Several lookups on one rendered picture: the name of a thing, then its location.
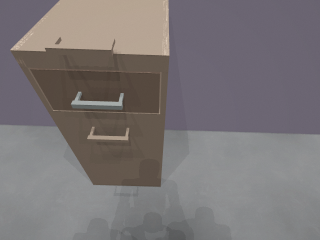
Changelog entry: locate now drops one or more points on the handle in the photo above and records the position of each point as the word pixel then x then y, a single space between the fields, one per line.
pixel 79 50
pixel 111 139
pixel 105 105

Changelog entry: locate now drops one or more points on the cabinet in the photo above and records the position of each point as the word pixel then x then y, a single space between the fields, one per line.
pixel 138 31

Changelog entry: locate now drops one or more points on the drawer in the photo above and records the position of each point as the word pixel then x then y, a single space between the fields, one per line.
pixel 141 89

